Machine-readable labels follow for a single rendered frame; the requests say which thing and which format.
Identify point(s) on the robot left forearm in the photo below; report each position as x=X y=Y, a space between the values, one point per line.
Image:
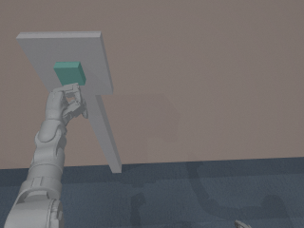
x=46 y=169

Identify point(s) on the robot left upper arm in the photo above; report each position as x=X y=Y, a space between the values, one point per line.
x=44 y=213

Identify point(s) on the robot left hand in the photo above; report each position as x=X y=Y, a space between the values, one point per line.
x=58 y=108

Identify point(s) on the button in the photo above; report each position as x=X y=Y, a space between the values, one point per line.
x=70 y=73

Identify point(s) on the panel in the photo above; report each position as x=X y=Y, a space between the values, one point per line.
x=45 y=48

